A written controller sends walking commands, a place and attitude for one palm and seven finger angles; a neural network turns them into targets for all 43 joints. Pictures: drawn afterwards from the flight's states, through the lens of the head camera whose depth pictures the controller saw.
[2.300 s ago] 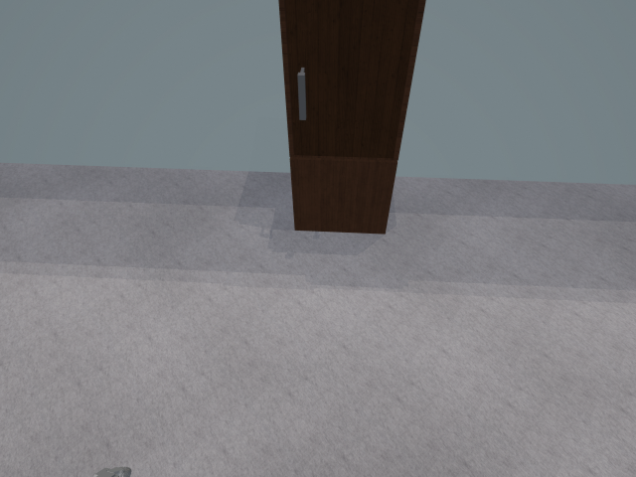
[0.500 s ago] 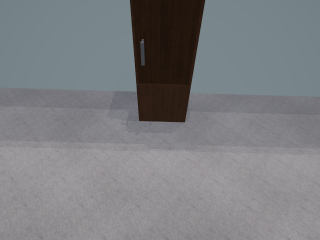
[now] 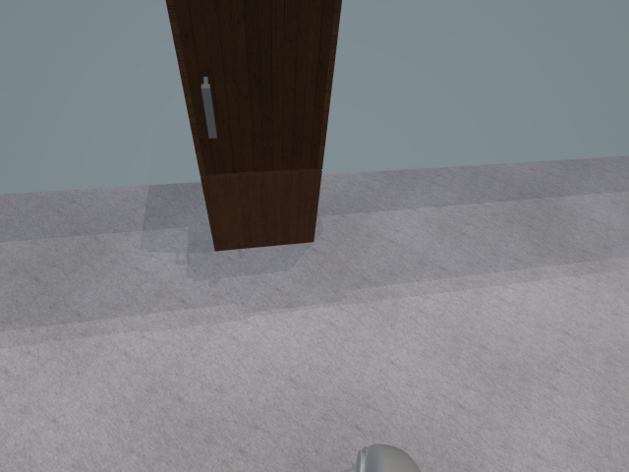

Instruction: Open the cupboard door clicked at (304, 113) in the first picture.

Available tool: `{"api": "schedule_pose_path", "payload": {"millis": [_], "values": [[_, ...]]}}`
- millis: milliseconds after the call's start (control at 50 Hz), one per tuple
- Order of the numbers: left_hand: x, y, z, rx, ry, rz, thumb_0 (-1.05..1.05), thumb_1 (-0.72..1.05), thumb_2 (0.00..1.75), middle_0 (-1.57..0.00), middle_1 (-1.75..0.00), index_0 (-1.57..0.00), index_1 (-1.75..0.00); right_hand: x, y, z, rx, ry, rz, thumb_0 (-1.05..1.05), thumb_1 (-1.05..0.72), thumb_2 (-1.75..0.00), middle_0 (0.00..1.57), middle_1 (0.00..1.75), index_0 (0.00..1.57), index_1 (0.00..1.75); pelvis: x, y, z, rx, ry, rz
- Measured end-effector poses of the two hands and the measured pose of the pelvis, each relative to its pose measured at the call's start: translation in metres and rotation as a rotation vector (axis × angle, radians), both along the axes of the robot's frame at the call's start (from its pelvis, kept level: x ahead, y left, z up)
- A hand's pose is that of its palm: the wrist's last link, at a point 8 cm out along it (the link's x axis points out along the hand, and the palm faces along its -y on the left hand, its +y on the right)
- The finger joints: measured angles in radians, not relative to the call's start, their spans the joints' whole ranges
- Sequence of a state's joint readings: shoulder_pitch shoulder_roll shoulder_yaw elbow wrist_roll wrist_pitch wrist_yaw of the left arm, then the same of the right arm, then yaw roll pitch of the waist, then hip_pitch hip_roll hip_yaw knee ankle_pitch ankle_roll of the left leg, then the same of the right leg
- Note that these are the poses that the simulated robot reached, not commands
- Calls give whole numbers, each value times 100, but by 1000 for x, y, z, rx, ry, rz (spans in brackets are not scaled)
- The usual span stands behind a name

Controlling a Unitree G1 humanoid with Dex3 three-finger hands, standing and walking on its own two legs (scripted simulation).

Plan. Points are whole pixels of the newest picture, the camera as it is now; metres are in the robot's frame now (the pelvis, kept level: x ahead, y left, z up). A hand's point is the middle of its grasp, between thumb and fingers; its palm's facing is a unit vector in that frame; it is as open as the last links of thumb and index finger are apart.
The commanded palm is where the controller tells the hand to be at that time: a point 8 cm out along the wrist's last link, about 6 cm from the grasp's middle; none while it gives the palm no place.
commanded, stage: walk to a spot facing it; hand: left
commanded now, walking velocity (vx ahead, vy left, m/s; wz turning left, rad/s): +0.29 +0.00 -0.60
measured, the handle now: (209, 108) +0.97 +0.35 -0.10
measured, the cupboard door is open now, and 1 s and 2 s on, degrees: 0 0 0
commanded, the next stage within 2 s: turn to face it in 0.14 s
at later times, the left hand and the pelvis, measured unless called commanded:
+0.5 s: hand (236, 370) +0.30 +0.14 -0.17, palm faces -0.10 -0.97 -0.22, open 7.2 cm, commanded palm none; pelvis +0.19 -0.03 -0.01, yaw -5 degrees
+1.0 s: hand (200, 386) +0.27 +0.20 -0.17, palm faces +0.16 -0.96 -0.25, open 7.4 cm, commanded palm none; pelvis +0.25 -0.01 +0.00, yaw +5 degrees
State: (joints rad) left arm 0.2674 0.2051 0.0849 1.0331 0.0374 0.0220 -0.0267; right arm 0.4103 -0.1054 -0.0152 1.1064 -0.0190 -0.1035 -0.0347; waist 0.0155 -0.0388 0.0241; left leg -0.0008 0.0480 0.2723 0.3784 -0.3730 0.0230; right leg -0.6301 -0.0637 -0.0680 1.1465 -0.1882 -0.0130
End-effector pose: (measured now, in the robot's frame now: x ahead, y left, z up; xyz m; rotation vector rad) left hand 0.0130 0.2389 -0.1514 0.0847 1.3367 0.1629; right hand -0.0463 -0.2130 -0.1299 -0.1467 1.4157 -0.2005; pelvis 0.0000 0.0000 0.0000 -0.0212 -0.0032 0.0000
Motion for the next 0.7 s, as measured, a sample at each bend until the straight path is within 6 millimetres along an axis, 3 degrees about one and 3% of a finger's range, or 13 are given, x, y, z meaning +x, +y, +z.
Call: {"api": "schedule_pose_path", "payload": {"millis": [60,140,200,240,360,440,580,700], "values": [[74,0,5,13,-85,-69,1,91,90,-20,-30,-19,-30,-12,9,-2,25,90,-63,0,-92,-90,20,30,20,30,24,-1,-3,3,-1,-30],[170,-15,5,23,-175,-178,1,91,90,-20,-30,-19,-30,-17,16,-9,56,190,-155,1,-91,-90,20,30,20,30,60,-8,-12,4,-6,-73],[229,-32,1,32,-243,-238,0,91,90,-20,-30,-19,-30,-5,11,-21,76,243,-204,1,-91,-90,21,30,20,30,95,-19,-26,13,-20,-104],[254,-40,-4,42,-282,-248,0,91,90,-20,-30,-19,-30,15,0,-33,80,243,-219,1,-90,-90,21,30,20,30,114,-27,-36,21,-21,-118],[272,-54,2,55,-198,-283,0,91,90,-20,-30,-20,-30,140,-39,-32,19,-14,-191,1,-91,-90,20,30,20,30,150,-33,-20,5,-22,-149],[277,-52,12,66,-169,-249,0,93,90,-20,-30,-20,-30,211,-47,-22,10,-149,-147,1,-91,-90,20,30,20,30,173,-33,-10,8,-12,-131],[281,-35,13,50,-172,-117,0,93,90,-20,-30,-20,-30,281,-40,-14,14,-149,-27,0,-94,-90,20,30,20,30,211,-23,-5,1,-18,-42],[256,-9,-9,31,-88,13,0,92,90,-20,-30,-20,-30,332,-21,-15,-2,-143,88,1,-93,-90,20,30,20,30,237,-3,-15,2,-21,31]]}}
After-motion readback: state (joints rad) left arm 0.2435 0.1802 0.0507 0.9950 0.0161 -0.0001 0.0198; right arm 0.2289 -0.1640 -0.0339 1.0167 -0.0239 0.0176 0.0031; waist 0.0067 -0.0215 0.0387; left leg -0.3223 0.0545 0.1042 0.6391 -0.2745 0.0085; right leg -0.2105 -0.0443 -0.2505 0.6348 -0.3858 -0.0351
